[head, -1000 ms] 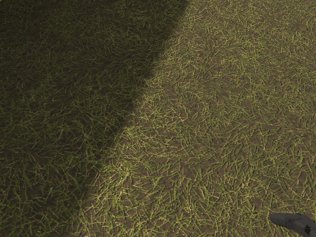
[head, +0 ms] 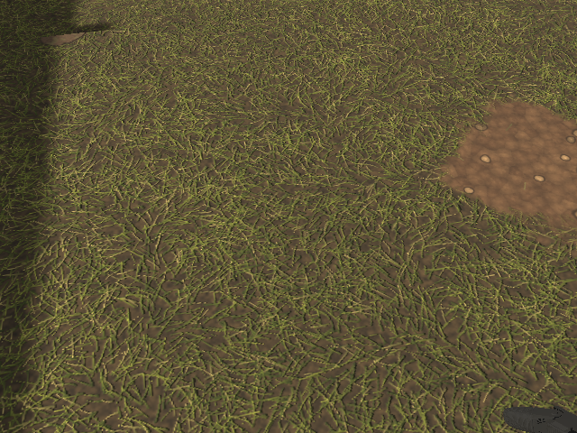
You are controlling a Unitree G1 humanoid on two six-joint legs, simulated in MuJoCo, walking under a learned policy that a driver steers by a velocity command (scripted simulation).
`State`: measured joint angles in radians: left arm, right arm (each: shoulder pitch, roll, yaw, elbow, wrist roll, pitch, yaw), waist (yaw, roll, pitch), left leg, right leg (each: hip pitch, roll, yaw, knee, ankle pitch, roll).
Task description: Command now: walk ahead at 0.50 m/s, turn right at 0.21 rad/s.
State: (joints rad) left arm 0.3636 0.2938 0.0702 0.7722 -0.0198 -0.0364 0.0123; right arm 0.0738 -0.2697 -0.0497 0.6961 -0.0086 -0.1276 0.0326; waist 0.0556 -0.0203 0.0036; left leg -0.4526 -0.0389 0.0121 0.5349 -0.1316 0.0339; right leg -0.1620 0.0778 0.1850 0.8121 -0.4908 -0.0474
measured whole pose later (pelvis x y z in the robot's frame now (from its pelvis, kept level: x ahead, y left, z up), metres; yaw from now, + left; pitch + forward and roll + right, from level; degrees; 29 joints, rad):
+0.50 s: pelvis +0.27 -0.04 +0.00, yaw +0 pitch +3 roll +1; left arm 0.03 0.26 0.04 0.64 0.00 -0.09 -0.03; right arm 0.40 -0.30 -0.05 0.88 0.02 -0.05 0.00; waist -0.08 0.01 0.02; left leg -0.11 0.01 -0.03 0.70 -0.47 0.01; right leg -0.48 -0.01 -0.03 0.55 -0.10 -0.05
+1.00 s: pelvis +0.54 +0.00 -0.01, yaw +15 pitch +2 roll -2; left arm 0.33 0.29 0.08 0.87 -0.02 -0.04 0.02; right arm 0.08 -0.27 -0.05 0.67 0.02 -0.03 0.06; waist 0.05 0.02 0.04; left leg -0.52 0.01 0.06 0.59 -0.13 0.11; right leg 0.08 -0.06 -0.28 0.46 -0.48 0.04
